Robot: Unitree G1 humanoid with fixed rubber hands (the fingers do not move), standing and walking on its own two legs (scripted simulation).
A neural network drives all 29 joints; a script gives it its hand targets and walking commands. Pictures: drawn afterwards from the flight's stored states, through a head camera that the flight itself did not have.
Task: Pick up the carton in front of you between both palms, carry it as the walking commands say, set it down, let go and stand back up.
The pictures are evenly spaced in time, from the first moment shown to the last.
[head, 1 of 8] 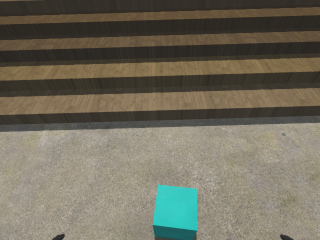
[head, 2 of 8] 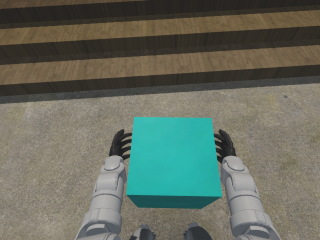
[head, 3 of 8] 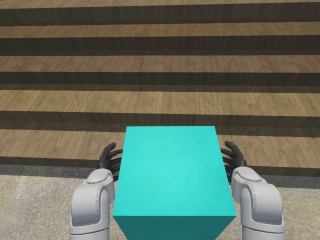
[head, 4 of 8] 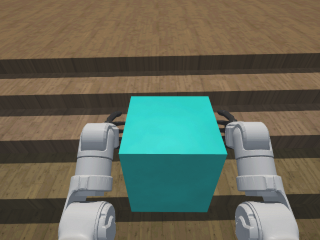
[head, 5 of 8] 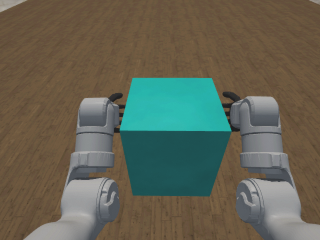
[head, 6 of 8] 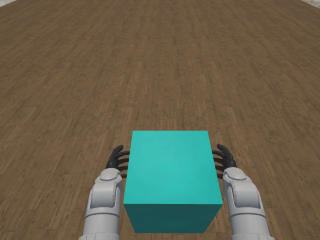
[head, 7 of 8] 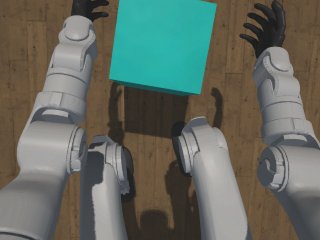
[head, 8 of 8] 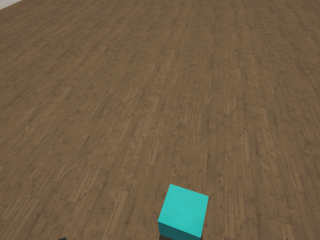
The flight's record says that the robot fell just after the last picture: no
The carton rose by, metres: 2.00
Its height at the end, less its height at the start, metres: +1.24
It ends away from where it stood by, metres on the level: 5.53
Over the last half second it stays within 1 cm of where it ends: yes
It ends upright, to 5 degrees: yes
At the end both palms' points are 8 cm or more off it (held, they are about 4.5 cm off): yes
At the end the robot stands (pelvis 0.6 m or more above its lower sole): yes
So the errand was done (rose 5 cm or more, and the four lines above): yes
